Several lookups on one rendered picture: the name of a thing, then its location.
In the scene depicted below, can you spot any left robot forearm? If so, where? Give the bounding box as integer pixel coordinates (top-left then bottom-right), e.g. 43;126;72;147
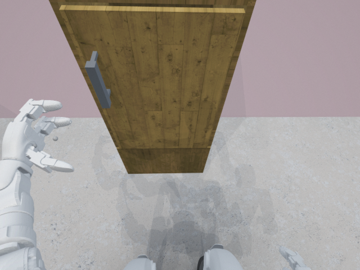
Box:
0;159;37;256

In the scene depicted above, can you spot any handle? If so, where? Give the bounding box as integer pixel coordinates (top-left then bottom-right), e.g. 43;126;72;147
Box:
85;51;111;109

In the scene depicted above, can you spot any left robot thigh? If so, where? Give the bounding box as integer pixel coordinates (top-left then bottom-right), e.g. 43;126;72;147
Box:
123;258;156;270

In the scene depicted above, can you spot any cupboard door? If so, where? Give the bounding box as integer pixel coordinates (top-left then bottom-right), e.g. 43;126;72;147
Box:
59;5;245;149

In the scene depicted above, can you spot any right robot hand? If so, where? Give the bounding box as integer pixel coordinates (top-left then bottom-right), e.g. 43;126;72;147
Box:
279;246;311;270

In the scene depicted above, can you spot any left robot hand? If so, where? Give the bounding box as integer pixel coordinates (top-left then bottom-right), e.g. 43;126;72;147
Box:
2;99;74;173

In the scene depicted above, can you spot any robot left upper arm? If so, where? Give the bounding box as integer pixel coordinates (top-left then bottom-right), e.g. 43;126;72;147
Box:
0;247;46;270

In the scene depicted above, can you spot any robot thigh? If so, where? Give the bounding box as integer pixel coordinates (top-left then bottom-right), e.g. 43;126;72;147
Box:
123;258;156;270
204;248;243;270

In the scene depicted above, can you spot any right robot thigh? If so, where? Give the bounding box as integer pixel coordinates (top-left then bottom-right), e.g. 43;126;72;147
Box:
204;248;243;270

